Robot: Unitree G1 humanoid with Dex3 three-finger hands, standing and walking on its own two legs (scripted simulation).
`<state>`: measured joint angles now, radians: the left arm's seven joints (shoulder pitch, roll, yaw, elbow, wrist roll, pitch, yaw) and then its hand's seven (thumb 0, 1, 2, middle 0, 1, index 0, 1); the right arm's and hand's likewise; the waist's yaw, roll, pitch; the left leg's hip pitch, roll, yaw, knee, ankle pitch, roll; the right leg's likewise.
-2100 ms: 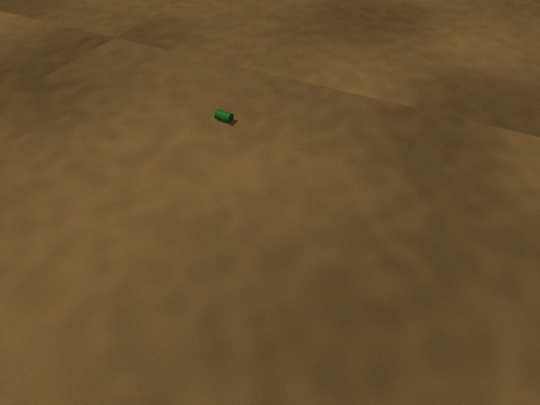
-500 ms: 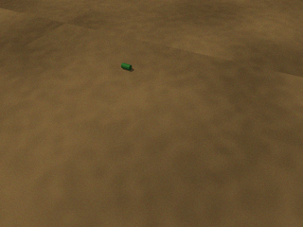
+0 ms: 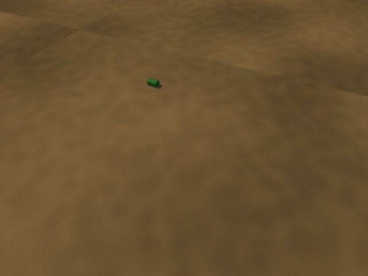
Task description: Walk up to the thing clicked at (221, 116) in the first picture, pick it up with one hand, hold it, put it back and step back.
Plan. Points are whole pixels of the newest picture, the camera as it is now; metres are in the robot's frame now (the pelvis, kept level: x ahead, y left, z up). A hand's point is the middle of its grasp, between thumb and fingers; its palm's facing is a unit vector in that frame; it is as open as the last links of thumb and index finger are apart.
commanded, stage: stand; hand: left
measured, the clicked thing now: (153, 82) +1.81 +0.36 -0.75
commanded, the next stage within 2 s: walk up in 0.32 s
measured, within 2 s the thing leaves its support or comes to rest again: neither
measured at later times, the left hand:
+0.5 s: hand out of the picture +0.07 +0.28 -0.16, palm faces -0.08 -0.92 -0.39, open 7.4 cm
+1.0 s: hand (91, 191) +0.39 +0.33 -0.16, palm faces -0.21 -0.90 -0.39, open 7.4 cm
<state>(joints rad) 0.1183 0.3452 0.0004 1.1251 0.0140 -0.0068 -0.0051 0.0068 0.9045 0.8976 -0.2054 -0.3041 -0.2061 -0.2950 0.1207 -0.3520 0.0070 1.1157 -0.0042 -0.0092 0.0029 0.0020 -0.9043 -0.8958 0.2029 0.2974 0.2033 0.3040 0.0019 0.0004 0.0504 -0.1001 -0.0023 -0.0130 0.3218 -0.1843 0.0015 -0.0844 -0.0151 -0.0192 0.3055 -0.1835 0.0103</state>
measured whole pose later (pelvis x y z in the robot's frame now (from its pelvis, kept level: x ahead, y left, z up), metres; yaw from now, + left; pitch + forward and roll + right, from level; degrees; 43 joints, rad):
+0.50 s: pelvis +0.02 +0.01 -0.02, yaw -3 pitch +0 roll +0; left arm 0.25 0.39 0.05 1.07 0.03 -0.04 -0.04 0.01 0.90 0.90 -0.21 -0.30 -0.21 -0.30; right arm 0.16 -0.42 -0.10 1.00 -0.04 -0.02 0.07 0.00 -0.90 -0.90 0.20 0.30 0.21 0.30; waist -0.01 0.03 0.02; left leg -0.21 0.01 0.04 0.56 -0.37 0.05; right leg -0.22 -0.02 0.02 0.54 -0.32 0.00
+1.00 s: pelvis +0.23 +0.07 -0.03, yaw -9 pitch -1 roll +0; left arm 0.17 0.45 0.04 0.92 -0.02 -0.05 -0.04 0.01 0.91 0.90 -0.20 -0.30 -0.20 -0.29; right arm 0.29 -0.39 -0.10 0.90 -0.03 -0.03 0.07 0.00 -0.90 -0.90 0.20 0.30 0.21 0.30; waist -0.06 -0.02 0.08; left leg 0.13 -0.06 0.11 0.37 -0.48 0.06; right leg -0.52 -0.02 -0.10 0.61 -0.14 -0.05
